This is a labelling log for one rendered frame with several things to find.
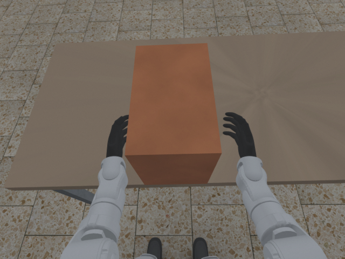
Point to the robot foot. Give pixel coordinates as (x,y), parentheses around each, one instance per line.
(200,248)
(155,247)

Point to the robot left hand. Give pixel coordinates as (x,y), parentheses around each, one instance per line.
(116,140)

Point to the left robot foot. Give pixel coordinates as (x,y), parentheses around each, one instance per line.
(155,247)

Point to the robot right hand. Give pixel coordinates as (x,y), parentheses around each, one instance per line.
(242,135)

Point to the robot right forearm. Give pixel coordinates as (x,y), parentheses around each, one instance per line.
(267,214)

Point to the carton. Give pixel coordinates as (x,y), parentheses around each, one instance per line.
(173,135)

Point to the table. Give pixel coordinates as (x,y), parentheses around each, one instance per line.
(289,87)

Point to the robot left forearm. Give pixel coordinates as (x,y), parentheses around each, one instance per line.
(106,208)

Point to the right robot upper arm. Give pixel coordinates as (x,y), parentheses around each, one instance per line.
(296,247)

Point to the right robot foot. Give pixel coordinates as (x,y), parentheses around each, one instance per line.
(200,248)

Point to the left robot upper arm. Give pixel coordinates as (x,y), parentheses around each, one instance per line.
(100,248)

